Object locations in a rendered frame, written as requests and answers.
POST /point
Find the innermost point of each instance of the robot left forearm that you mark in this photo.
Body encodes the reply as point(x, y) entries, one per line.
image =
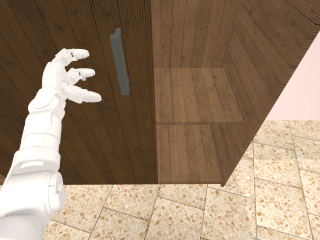
point(39, 148)

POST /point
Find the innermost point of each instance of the left robot upper arm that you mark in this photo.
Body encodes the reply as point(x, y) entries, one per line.
point(28, 202)

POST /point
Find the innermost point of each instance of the handle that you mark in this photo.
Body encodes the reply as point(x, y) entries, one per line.
point(118, 55)

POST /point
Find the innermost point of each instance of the left robot hand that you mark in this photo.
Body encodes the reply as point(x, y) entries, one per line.
point(55, 76)

